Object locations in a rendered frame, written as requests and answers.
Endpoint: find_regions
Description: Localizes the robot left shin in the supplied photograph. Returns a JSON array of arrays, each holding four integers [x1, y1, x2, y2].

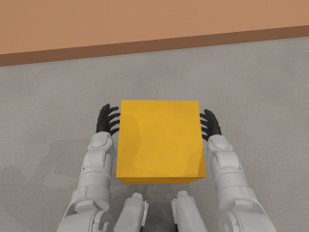
[[124, 192, 143, 206]]

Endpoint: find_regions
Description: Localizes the carton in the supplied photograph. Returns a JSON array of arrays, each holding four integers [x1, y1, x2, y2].
[[116, 100, 207, 185]]

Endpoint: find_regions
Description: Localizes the robot right forearm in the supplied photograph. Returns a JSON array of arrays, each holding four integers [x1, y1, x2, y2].
[[206, 134, 277, 232]]

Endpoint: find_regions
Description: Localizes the robot left forearm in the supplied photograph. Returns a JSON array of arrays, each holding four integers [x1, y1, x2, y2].
[[56, 131, 116, 232]]

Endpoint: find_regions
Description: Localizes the right robot upper arm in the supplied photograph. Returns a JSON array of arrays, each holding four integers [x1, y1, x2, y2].
[[218, 209, 276, 232]]

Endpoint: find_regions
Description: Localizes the left robot upper arm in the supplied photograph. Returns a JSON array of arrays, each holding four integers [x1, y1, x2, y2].
[[57, 209, 114, 232]]

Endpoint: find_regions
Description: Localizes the left robot hand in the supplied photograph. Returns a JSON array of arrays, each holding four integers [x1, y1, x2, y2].
[[96, 103, 121, 136]]

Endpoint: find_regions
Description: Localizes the right robot hand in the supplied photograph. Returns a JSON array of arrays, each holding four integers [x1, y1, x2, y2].
[[199, 109, 222, 142]]

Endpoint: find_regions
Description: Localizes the robot right thigh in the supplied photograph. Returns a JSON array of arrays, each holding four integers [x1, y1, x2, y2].
[[171, 195, 208, 232]]

